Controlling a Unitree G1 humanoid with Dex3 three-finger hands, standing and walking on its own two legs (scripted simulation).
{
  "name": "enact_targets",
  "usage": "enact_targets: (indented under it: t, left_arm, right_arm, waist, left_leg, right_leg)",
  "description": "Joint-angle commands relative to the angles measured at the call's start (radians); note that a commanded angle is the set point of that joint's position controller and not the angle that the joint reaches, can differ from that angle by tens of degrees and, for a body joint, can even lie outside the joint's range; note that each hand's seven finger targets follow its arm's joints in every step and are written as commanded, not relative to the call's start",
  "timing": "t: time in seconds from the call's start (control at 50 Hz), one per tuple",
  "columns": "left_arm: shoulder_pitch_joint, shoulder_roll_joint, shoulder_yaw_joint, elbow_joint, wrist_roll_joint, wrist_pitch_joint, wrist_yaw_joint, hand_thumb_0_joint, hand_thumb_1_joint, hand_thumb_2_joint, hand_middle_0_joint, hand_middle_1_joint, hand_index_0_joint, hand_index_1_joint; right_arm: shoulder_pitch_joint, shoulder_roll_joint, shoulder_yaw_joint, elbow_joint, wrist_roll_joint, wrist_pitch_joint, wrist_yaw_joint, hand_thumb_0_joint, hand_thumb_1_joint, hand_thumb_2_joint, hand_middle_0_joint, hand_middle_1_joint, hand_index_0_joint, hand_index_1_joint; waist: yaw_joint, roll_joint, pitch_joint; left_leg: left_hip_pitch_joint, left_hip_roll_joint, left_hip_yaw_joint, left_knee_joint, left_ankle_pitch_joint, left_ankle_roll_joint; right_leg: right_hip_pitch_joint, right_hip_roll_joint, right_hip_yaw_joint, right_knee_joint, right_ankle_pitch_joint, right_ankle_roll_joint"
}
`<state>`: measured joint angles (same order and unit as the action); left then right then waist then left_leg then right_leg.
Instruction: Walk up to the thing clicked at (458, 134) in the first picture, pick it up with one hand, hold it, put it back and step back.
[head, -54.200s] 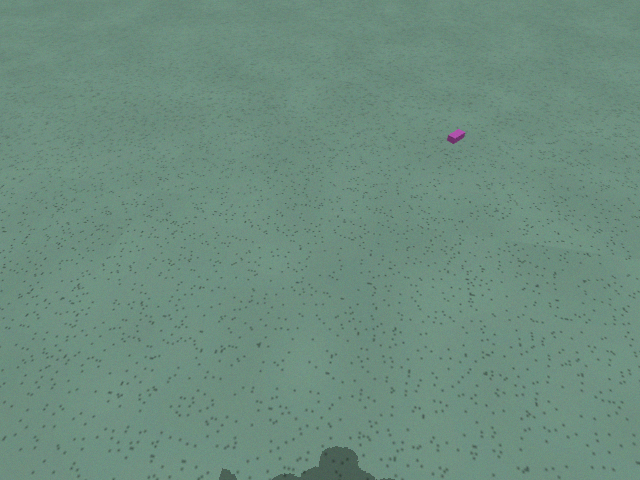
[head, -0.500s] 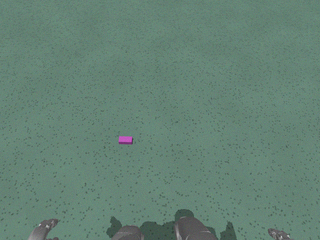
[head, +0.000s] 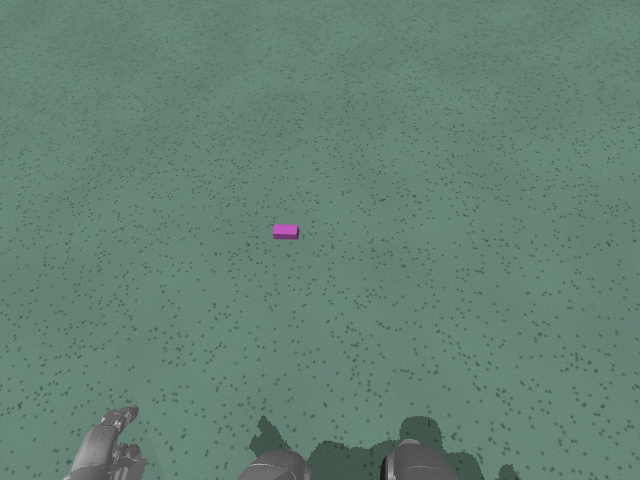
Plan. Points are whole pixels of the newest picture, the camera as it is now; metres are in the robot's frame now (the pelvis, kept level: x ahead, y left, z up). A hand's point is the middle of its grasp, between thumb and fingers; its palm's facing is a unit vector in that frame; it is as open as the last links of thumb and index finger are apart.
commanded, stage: step back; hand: left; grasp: from above
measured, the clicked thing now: (285, 231) +0.93 +0.24 -0.74
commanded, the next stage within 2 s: stand in 1.32 s
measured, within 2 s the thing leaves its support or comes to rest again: neither
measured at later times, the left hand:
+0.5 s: hand out of the picture -0.10 +0.28 -0.13, palm faces -0.02 -0.91 -0.42, open 7.4 cm
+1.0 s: hand out of the picture -0.02 +0.28 -0.13, palm faces -0.01 -0.92 -0.39, open 7.4 cm
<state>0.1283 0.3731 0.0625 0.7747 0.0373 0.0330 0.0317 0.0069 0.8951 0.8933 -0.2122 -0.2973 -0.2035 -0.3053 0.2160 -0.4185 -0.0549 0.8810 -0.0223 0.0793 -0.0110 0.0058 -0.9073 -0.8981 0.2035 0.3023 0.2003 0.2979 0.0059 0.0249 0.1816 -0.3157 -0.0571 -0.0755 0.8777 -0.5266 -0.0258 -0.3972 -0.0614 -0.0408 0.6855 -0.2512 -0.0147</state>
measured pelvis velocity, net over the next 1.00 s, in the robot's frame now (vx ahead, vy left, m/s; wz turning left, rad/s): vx -0.11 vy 0.02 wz -0.02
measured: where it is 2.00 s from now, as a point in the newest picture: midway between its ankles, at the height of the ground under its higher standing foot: outside the picture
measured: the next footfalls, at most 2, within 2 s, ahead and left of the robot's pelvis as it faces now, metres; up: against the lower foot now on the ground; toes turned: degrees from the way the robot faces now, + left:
left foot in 0.06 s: -0.03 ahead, +0.15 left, +0.00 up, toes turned -1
right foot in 0.34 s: -0.06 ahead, -0.10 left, +0.00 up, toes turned -3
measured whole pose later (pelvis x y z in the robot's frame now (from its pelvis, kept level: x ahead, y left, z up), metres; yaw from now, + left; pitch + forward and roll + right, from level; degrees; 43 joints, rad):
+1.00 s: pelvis -0.11 +0.02 +0.01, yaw -1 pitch -3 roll +0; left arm 0.17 0.37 0.05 0.98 0.04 -0.04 -0.01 0.01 0.90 0.89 -0.21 -0.30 -0.20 -0.30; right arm 0.22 -0.38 -0.05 1.00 -0.02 0.01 0.01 0.01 -0.91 -0.90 0.20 0.30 0.20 0.30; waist 0.02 0.03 0.07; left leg -0.33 -0.01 -0.05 0.82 -0.49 0.00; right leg -0.24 -0.01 -0.03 0.60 -0.31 -0.02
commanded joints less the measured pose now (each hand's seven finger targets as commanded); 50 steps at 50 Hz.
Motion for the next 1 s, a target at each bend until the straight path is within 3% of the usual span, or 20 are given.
enact_targets:
  t: [0.0, 0.02, 0.04, 0.06, 0.08, 0.14, 0.24, 0.3, 0.34, 0.36, 0.42, 0.5, 0.56, 0.58, 0.62, 0.66, 0.82, 0.86, 0.88, 0.98]
  left_arm:
    - [-0.003, 0.288, 0.072, -0.049, -0.019, -0.001, 0.021, 0.0, 0.9, 0.9, -0.2, -0.3, -0.2, -0.3]
    - [0.017, 0.262, 0.056, -0.046, -0.022, 0.003, 0.02, 0.0, 0.9, 0.9, -0.2, -0.3, -0.2, -0.3]
    - [0.036, 0.218, 0.044, -0.049, -0.026, 0.002, 0.018, 0.0, 0.9, 0.9, -0.2, -0.3, -0.2, -0.3]
    - [-0.059, 0.233, 0.058, -0.067, -0.034, -0.003, 0.029, 0.0, 0.9, 0.9, -0.2, -0.3, -0.2, -0.3]
    - [-0.096, 0.241, 0.069, -0.059, -0.017, -0.001, 0.035, 0.0, 0.9, 0.9, -0.2, -0.3, -0.2, -0.3]
    - [0.022, 0.218, 0.064, 0.012, -0.039, 0.008, 0.026, 0.0, 0.9, 0.9, -0.2, -0.3, -0.2, -0.3]
    - [0.061, 0.195, 0.049, 0.048, -0.021, -0.035, -0.016, 0.0, 0.9, 0.9, -0.2, -0.3, -0.2, -0.3]
    - [0.138, 0.192, 0.057, 0.115, -0.004, -0.069, -0.009, 0.0, 0.9, 0.9, -0.2, -0.3, -0.2, -0.3]
    - [0.099, 0.328, 0.087, 0.095, 0.018, -0.084, -0.001, 0.0, 0.9, 0.9, -0.2, -0.3, -0.2, -0.3]
    - [0.02, 0.384, 0.096, 0.079, 0.024, -0.082, 0.001, 0.0, 0.9, 0.9, -0.2, -0.3, -0.2, -0.3]
    - [-0.005, 0.271, 0.07, 0.085, 0.004, -0.1, -0.002, 0.0, 0.9, 0.9, -0.2, -0.3, -0.2, -0.3]
    - [0.072, 0.28, 0.073, 0.115, 0.011, -0.095, -0.02, 0.0, 0.9, 0.9, -0.2, -0.3, -0.2, -0.3]
    - [0.038, 0.264, 0.053, 0.105, 0.002, -0.075, -0.029, 0.0, 0.9, 0.9, -0.2, -0.3, -0.2, -0.3]
    - [0.056, 0.23, 0.036, 0.103, 0.002, -0.07, -0.032, 0.0, 0.9, 0.9, -0.2, -0.3, -0.2, -0.3]
    - [0.01, 0.171, 0.02, 0.1, -0.021, -0.067, -0.033, 0.0, 0.9, 0.9, -0.2, -0.3, -0.2, -0.3]
    - [0.012, 0.23, 0.035, 0.103, -0.015, -0.066, -0.033, 0.0, 0.9, 0.9, -0.2, -0.3, -0.2, -0.3]
    - [0.122, 0.204, 0.053, 0.188, -0.004, -0.09, -0.028, 0.0, 0.9, 0.9, -0.2, -0.3, -0.2, -0.3]
    - [0.126, 0.338, 0.076, 0.183, 0.004, -0.096, -0.021, 0.0, 0.9, 0.9, -0.2, -0.3, -0.2, -0.3]
    - [0.063, 0.341, 0.079, 0.15, 0.004, -0.098, -0.023, 0.0, 0.9, 0.9, -0.2, -0.3, -0.2, -0.3]
    - [-0.05, 0.27, 0.049, 0.133, -0.008, -0.094, -0.023, 0.0, 0.9, 0.9, -0.2, -0.3, -0.2, -0.3]
  right_arm:
    - [0.119, -0.155, -0.059, -0.049, -0.005, -0.034, 0.002, 0.0, -0.9, -0.9, 0.2, 0.3, 0.2, 0.3]
    - [0.115, -0.175, -0.069, -0.044, -0.008, -0.034, 0.005, 0.0, -0.9, -0.9, 0.2, 0.3, 0.2, 0.3]
    - [0.084, -0.236, -0.081, -0.063, -0.028, -0.033, 0.01, 0.0, -0.9, -0.9, 0.2, 0.3, 0.2, 0.3]
    - [0.001, -0.335, -0.091, -0.092, -0.016, -0.026, 0.021, 0.0, -0.9, -0.9, 0.2, 0.3, 0.2, 0.3]
    - [-0.027, -0.328, -0.093, -0.1, -0.024, -0.034, 0.02, 0.0, -0.9, -0.9, 0.2, 0.3, 0.2, 0.3]
    - [-0.146, -0.222, -0.052, -0.123, -0.028, -0.04, -0.001, 0.0, -0.9, -0.9, 0.2, 0.3, 0.2, 0.3]
    - [-0.098, -0.197, -0.059, -0.097, -0.023, -0.059, 0.0, 0.0, -0.9, -0.9, 0.2, 0.3, 0.2, 0.3]
    - [-0.062, -0.185, -0.052, -0.07, -0.017, -0.042, 0.007, 0.0, -0.9, -0.9, 0.2, 0.3, 0.2, 0.3]
    - [-0.096, -0.108, -0.032, -0.094, -0.013, -0.045, 0.01, 0.0, -0.9, -0.9, 0.2, 0.3, 0.2, 0.3]
    - [-0.13, -0.171, -0.058, -0.079, -0.018, -0.043, 0.002, 0.0, -0.9, -0.9, 0.2, 0.3, 0.2, 0.3]
    - [-0.085, -0.163, -0.056, -0.026, 0.003, -0.065, 0.019, 0.0, -0.9, -0.9, 0.2, 0.3, 0.2, 0.3]
    - [-0.102, -0.143, -0.049, -0.025, -0.012, -0.087, 0.031, 0.0, -0.9, -0.9, 0.2, 0.3, 0.2, 0.3]
    - [-0.04, -0.131, -0.057, 0.015, -0.01, -0.109, 0.03, 0.0, -0.9, -0.9, 0.2, 0.3, 0.2, 0.3]
    - [-0.018, -0.135, -0.064, 0.028, -0.016, -0.117, 0.023, 0.0, -0.9, -0.9, 0.2, 0.3, 0.2, 0.3]
    - [0.038, -0.244, -0.083, 0.039, -0.021, -0.124, 0.016, 0.0, -0.9, -0.9, 0.2, 0.3, 0.2, 0.3]
    - [0.003, -0.248, -0.085, 0.023, -0.018, -0.13, 0.014, 0.0, -0.9, -0.9, 0.2, 0.3, 0.2, 0.3]
    - [-0.076, -0.144, -0.04, -0.002, 0.003, -0.101, 0.016, 0.0, -0.9, -0.9, 0.2, 0.3, 0.2, 0.3]
    - [-0.083, -0.099, -0.03, -0.007, 0.005, -0.094, 0.005, 0.0, -0.9, -0.9, 0.2, 0.3, 0.2, 0.3]
    - [-0.053, -0.153, -0.045, 0.014, -0.002, -0.095, -0.001, 0.0, -0.9, -0.9, 0.2, 0.3, 0.2, 0.3]
    - [0.032, -0.124, -0.038, 0.077, 0.001, -0.116, 0.011, 0.0, -0.9, -0.9, 0.2, 0.3, 0.2, 0.3]
  waist:
    - [-0.023, -0.218, -0.295]
    - [-0.031, -0.155, -0.273]
    - [-0.018, 0.04, -0.251]
    - [-0.052, 0.263, -0.22]
    - [-0.064, 0.224, -0.175]
    - [0.028, 0.074, -0.142]
    - [-0.01, 0.137, -0.175]
    - [0.009, 0.061, -0.187]
    - [0.044, -0.193, -0.131]
    - [0.047, -0.202, -0.047]
    - [0.006, -0.087, -0.059]
    - [0.051, -0.18, -0.076]
    - [0.008, -0.158, -0.107]
    - [-0.005, -0.118, -0.141]
    - [-0.04, 0.124, -0.174]
    - [-0.028, 0.049, -0.104]
    - [0.053, 0.072, -0.157]
    - [0.074, -0.195, -0.136]
    - [0.051, -0.142, -0.092]
    - [-0.005, -0.181, -0.146]
  left_leg:
    - [0.093, 0.019, 0.092, -0.366, 0.165, 0.05]
    - [0.141, 0.056, 0.025, -0.447, 0.251, 0.08]
    - [0.191, 0.242, -0.239, -0.485, 0.36, 0.15]
    - [0.023, 0.412, -0.415, -0.548, 0.455, 0.308]
    - [-0.077, 0.45, -0.455, -0.567, 0.491, 0.356]
    - [-0.069, 0.298, -0.164, -0.467, 0.63, 0.253]
    - [0.099, 0.289, -0.176, -0.479, 0.095, 0.226]
    - [-0.009, 0.224, -0.096, -0.313, 0.108, 0.167]
    - [-0.254, 0.044, -0.024, -0.091, -0.023, 0.048]
    - [-0.123, 0.089, -0.116, 0.051, -0.021, 0.025]
    - [-0.132, 0.052, -0.081, 0.017, 0.115, 0.024]
    - [-0.11, 0.048, -0.004, -0.164, 0.054, 0.02]
    - [0.118, 0.026, 0.078, -0.427, 0.164, 0.029]
    - [0.232, 0.026, 0.052, -0.479, 0.201, 0.04]
    - [0.241, 0.327, -0.437, -0.639, -0.182, 0.182]
    - [0.146, 0.369, -0.437, -0.657, -0.172, 0.254]
    - [-0.141, 0.174, -0.078, -0.363, 0.157, 0.106]
    - [-0.243, 0.013, 0.002, -0.025, -0.053, 0.039]
    - [-0.213, 0.061, -0.041, 0.043, -0.062, 0.028]
    - [0.005, 0.09, 0.059, -0.201, 0.101, 0.03]
  right_leg:
    - [0.229, -0.209, 0.234, -0.118, 0.342, -0.129]
    - [0.142, -0.157, 0.207, -0.067, 0.23, -0.073]
    - [-0.034, -0.05, 0.124, 0.091, 0.029, -0.015]
    - [-0.061, 0.104, -0.003, 0.307, -0.398, 0.018]
    - [-0.025, 0.109, 0.12, 0.469, -0.428, 0.017]
    - [-0.054, 0.158, 0.189, 0.639, -0.28, -0.004]
    - [0.041, 0.056, 0.107, 0.047, -0.28, 0.011]
    - [0.307, 0.094, 0.084, -0.382, -0.104, -0.016]
    - [0.213, -0.222, 0.603, -0.461, -0.47, -0.148]
    - [-0.072, -0.343, 0.715, -0.502, -0.593, -0.243]
    - [0.068, -0.171, 0.423, -0.407, -0.376, -0.157]
    - [0.148, -0.157, 0.372, -0.404, -0.405, -0.141]
    - [0.073, -0.119, 0.26, -0.31, -0.259, -0.118]
    - [0.025, -0.084, 0.206, -0.224, -0.167, -0.093]
    - [-0.135, 0.077, 0.038, 0.061, -0.269, -0.009]
    - [-0.12, 0.024, 0.112, 0.204, -0.273, -0.013]
    - [0.382, 0.075, 0.028, -0.255, -0.026, -0.018]
    - [0.282, -0.28, 0.544, -0.455, -0.394, -0.178]
    - [0.21, -0.345, 0.585, -0.439, -0.327, -0.242]
    - [0.135, -0.187, 0.237, -0.302, 0.083, -0.153]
